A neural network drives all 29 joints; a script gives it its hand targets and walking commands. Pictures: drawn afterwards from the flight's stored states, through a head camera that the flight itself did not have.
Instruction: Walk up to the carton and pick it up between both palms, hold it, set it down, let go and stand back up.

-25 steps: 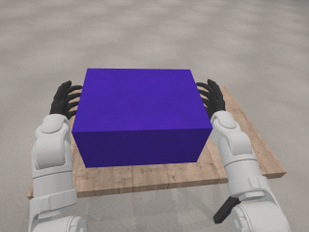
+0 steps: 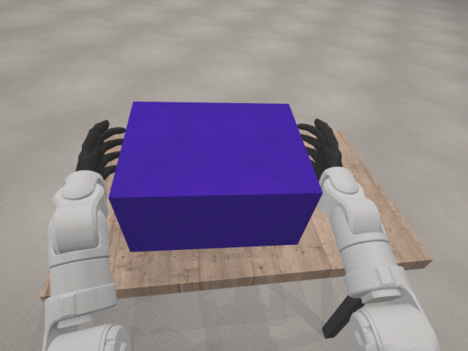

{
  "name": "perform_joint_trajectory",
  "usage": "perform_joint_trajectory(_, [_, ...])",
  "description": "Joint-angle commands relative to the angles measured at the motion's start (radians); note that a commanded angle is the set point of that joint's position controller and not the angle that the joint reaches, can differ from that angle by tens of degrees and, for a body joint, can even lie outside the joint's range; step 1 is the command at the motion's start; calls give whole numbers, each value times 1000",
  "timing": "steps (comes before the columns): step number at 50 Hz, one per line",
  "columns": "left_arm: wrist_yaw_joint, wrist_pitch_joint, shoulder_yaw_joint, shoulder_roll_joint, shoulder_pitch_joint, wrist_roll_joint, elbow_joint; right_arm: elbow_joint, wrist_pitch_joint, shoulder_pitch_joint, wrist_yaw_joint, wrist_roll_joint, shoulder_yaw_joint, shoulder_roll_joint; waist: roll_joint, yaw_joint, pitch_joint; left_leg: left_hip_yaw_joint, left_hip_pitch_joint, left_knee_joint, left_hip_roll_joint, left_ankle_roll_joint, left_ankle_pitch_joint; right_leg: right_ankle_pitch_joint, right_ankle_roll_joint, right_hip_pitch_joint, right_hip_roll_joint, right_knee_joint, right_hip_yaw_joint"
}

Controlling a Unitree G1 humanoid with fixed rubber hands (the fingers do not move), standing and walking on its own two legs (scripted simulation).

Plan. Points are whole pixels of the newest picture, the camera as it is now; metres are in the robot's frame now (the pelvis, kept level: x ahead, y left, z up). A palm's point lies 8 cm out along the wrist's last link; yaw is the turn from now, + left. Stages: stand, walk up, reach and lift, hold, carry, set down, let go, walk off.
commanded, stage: hold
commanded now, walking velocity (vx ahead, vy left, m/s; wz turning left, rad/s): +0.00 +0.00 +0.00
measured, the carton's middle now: (215, 172) +0.38 +0.00 +0.13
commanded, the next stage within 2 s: none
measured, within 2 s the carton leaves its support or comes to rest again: neither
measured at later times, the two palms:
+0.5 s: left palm (92, 173) +0.35 +0.19 +0.17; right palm (324, 168) +0.36 -0.18 +0.16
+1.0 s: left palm (92, 173) +0.35 +0.19 +0.17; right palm (327, 171) +0.35 -0.18 +0.17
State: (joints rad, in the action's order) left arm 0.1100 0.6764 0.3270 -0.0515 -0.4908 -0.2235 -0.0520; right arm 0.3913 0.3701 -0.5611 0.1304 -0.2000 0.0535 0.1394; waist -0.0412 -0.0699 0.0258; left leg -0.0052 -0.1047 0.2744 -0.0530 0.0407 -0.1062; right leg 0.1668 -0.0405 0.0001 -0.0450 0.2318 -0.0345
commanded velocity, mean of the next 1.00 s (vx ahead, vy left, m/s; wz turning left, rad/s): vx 0.00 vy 0.00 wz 0.00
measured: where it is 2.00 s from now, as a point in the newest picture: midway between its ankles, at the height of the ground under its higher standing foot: outside the picture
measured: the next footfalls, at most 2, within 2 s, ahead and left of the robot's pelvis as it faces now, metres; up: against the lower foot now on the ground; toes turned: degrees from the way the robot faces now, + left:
none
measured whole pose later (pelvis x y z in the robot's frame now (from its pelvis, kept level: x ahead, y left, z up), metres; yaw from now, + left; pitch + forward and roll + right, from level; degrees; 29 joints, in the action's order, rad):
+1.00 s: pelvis +0.00 +0.00 +0.00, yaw +0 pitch -4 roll +0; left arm 0.12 0.68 0.32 -0.05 -0.47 -0.23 -0.02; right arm 0.36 0.37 -0.53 0.14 -0.20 0.05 0.14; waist -0.04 -0.07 0.02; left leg 0.00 -0.10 0.28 -0.05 0.04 -0.11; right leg 0.17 -0.04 0.01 -0.05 0.24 -0.03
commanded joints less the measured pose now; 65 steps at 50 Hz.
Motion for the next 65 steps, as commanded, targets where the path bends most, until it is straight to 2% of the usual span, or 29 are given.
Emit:
perform_joint_trajectory(1, [135, -74, -434, 383, -608, 130, 154, -284, -60, -695, -142, -96, -360, -479, 50, 7, 338, 54, 211, 25, 114, -23, 220, -237, 0, 28, 99, 1, -31])
perform_joint_trajectory(2, [143, -58, -415, 383, -592, 118, 105, -264, -54, -698, -142, -84, -333, -457, 53, -4, 303, 58, 211, 19, 115, -26, 190, -201, 4, 0, 96, -6, -36])
perform_joint_trajectory(4, [149, -59, -425, 391, -612, 127, 130, -251, -50, -676, -144, -68, -317, -460, 45, -15, 306, 61, 199, 5, 105, -29, 157, -164, 14, 14, 100, -14, -32])
perform_joint_trajectory(7, [150, -66, -423, 401, -598, 129, 135, -278, -58, -699, -148, -88, -332, -467, 44, 2, 335, 58, 216, 11, 103, -23, 218, -197, 12, 23, 106, -1, -31])
perform_joint_trajectory(8, [146, -66, -442, 403, -613, 138, 143, -265, -56, -681, -147, -82, -332, -459, 57, -14, 333, 53, 220, 17, 106, -14, 231, -217, 15, 23, 109, -4, -41])
perform_joint_trajectory(11, [142, -71, -448, 400, -599, 137, 190, -306, -62, -685, -142, -100, -359, -470, 65, -13, 354, 48, 246, 31, 110, -7, 290, -285, 3, 36, 109, 6, -39])
perform_joint_trajectory(12, [147, -68, -443, 396, -581, 143, 157, -335, -64, -698, -139, -95, -358, -473, 43, -4, 358, 54, 233, 36, 116, -19, 272, -280, 5, 50, 106, -1, -31])
perform_joint_trajectory(14, [137, -72, -455, 410, -601, 141, 169, -303, -61, -694, -145, -90, -349, -467, 60, -5, 354, 49, 243, 28, 107, -11, 244, -211, 13, 14, 109, -6, -38])
perform_joint_trajectory(16, [135, -74, -483, 421, -609, 159, 196, -347, -73, -709, -147, -94, -352, -464, 75, -17, 389, 47, 257, 36, 107, -9, 259, -233, 15, 18, 110, 1, -43])
perform_joint_trajectory(19, [137, -61, -417, 383, -577, 118, 136, -287, -56, -687, -148, -84, -361, -462, 40, 17, 322, 60, 219, 17, 106, -25, 220, -201, 10, 20, 108, -9, -31])
perform_joint_trajectory(22, [136, -66, -433, 402, -616, 131, 133, -279, -70, -724, -163, -86, -335, -452, 48, 8, 324, 51, 189, 1, 98, -22, 170, -127, 27, 0, 109, -11, -41])
perform_joint_trajectory(24, [131, -71, -489, 423, -640, 159, 185, -306, -71, -711, -159, -89, -346, -466, 65, -15, 386, 53, 238, 25, 104, -11, 225, -195, 21, 2, 109, -2, -44])
perform_joint_trajectory(28, [130, -73, -457, 400, -574, 145, 160, -342, -67, -699, -142, -98, -367, -480, 38, 0, 375, 48, 238, 41, 112, -18, 286, -289, 4, 44, 109, 1, -31])
perform_joint_trajectory(30, [137, -62, -417, 379, -566, 114, 142, -276, -51, -670, -144, -91, -363, -465, 42, 11, 315, 55, 216, 18, 109, -26, 242, -240, 6, 33, 107, -3, -28])
perform_joint_trajectory(31, [145, -60, -432, 382, -575, 124, 160, -274, -47, -654, -141, -86, -346, -467, 49, -12, 313, 57, 219, 23, 113, -19, 248, -264, 3, 25, 98, 1, -30])
perform_joint_trajectory(37, [153, -56, -439, 401, -565, 133, 165, -327, -53, -672, -134, -99, -353, -465, 45, -16, 322, 53, 219, 28, 108, -9, 284, -283, 4, 58, 109, 4, -41])
perform_joint_trajectory(38, [155, -55, -436, 378, -575, 128, 169, -275, -44, -639, -136, -85, -333, -445, 64, -28, 302, 57, 220, 22, 108, -7, 258, -258, 11, 43, 108, -4, -37])
perform_joint_trajectory(39, [157, -59, -429, 373, -554, 136, 190, -347, -49, -657, -132, -94, -359, -468, 27, -7, 324, 58, 217, 30, 112, -19, 264, -281, -2, 62, 100, 2, -31])
perform_joint_trajectory(40, [153, -64, -445, 388, -570, 141, 182, -331, -51, -662, -132, -100, -360, -461, 42, -18, 325, 57, 224, 29, 114, -17, 261, -271, -4, 47, 101, -2, -34])
perform_joint_trajectory(42, [146, -65, -442, 391, -579, 128, 193, -357, -60, -695, -141, -108, -370, -459, 67, 11, 355, 57, 226, 33, 112, -11, 271, -271, 7, 39, 106, 6, -31])
perform_joint_trajectory(45, [139, -73, -466, 380, -597, 149, 220, -339, -60, -663, -139, -99, -366, -445, 66, -8, 365, 48, 246, 39, 105, -9, 288, -273, 10, 25, 108, 8, -36])
perform_joint_trajectory(48, [134, -68, -444, 387, -589, 140, 157, -339, -66, -718, -145, -90, -363, -459, 43, 13, 326, 55, 198, 15, 110, -27, 197, -183, 10, 9, 103, -10, -30])
perform_joint_trajectory(51, [140, -58, -434, 403, -623, 127, 132, -260, -58, -699, -152, -62, -320, -456, 56, -7, 309, 56, 195, 0, 104, -30, 146, -119, 19, -8, 100, -14, -34])
perform_joint_trajectory(54, [140, -68, -427, 396, -650, 145, 116, -268, -67, -744, -161, -66, -340, -481, 29, 7, 338, 62, 182, -4, 104, -42, 117, -108, 14, -15, 97, -11, -33])
perform_joint_trajectory(57, [132, -72, -468, 433, -625, 161, 127, -308, -78, -740, -155, -81, -349, -479, 56, -17, 401, 48, 245, 31, 107, -17, 237, -207, 14, 9, 112, -2, -45])
perform_joint_trajectory(58, [136, -71, -431, 402, -616, 148, 90, -287, -72, -741, -154, -78, -339, -476, 28, 2, 360, 56, 209, 22, 111, -26, 207, -184, 9, 8, 107, -11, -36])
perform_joint_trajectory(61, [143, -55, -387, 396, -579, 99, 66, -205, -55, -710, -156, -73, -333, -466, 41, 14, 276, 61, 201, 2, 108, -33, 184, -163, 11, -5, 102, -14, -35])
perform_joint_trajectory(63, [158, -52, -409, 386, -598, 119, 112, -240, -62, -688, -146, -77, -326, -471, 41, -21, 325, 62, 215, 16, 112, -28, 212, -217, 8, 30, 105, -9, -39])
perform_joint_trajectory(65, [154, -70, -433, 412, -599, 137, 157, -295, -68, -694, -138, -90, -338, -470, 40, -25, 382, 54, 257, 33, 111, -17, 283, -282, 3, 52, 108, -2, -40])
